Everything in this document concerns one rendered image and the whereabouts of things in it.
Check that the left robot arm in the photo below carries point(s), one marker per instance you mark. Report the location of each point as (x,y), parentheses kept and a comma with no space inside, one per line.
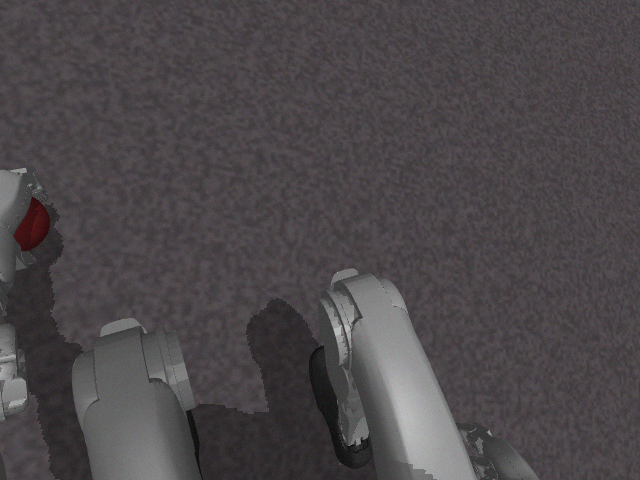
(14,394)

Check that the left robot hand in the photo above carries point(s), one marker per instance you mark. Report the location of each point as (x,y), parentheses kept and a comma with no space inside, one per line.
(16,190)

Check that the ball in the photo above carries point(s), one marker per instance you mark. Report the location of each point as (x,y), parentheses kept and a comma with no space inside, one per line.
(34,227)

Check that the left robot foot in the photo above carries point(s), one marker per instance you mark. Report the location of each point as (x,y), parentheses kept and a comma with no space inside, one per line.
(194,437)

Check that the right robot foot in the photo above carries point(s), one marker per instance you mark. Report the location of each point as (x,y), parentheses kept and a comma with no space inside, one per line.
(351,456)

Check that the right robot hand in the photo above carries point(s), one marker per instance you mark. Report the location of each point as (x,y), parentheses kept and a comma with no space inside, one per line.
(502,461)

